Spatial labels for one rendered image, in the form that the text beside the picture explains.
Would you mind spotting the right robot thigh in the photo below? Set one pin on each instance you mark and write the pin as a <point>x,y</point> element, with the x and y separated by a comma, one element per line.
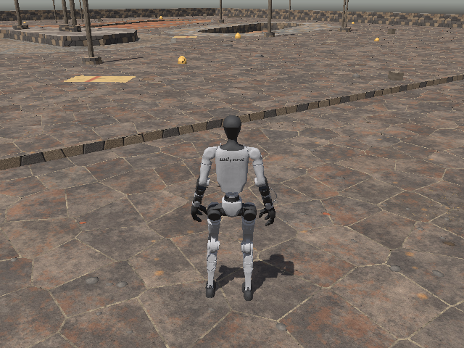
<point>249,213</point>

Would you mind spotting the left robot upper arm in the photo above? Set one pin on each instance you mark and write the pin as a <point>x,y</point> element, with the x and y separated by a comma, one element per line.
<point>209,153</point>

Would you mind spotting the right robot upper arm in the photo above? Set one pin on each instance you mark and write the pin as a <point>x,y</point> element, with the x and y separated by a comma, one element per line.
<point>254,154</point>

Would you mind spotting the robot left hand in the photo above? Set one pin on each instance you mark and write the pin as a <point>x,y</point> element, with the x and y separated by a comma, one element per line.
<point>194,211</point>

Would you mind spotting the robot right forearm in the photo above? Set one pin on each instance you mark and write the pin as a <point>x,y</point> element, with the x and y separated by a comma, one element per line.
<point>265,194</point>

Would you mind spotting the robot right hand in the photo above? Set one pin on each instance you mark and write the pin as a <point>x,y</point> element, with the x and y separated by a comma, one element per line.
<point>271,214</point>

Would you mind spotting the robot left forearm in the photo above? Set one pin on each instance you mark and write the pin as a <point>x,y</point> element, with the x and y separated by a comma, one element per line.
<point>199,193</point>

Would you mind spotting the humanoid robot head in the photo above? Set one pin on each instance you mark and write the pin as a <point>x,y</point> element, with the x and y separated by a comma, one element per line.
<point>232,127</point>

